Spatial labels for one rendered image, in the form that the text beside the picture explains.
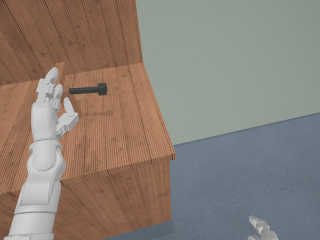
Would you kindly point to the robot right hand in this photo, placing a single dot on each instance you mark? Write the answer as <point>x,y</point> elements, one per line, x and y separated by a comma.
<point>262,228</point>

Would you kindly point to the tap lever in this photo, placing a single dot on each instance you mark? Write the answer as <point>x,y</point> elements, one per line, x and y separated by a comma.
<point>101,89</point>

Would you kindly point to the counter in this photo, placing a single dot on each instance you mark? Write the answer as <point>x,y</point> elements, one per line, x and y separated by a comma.
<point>117,175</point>

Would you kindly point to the left robot forearm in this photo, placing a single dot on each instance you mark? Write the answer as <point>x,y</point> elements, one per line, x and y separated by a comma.
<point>39,196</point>

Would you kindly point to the robot left hand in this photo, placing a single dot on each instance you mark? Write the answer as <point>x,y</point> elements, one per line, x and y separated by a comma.
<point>44,111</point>

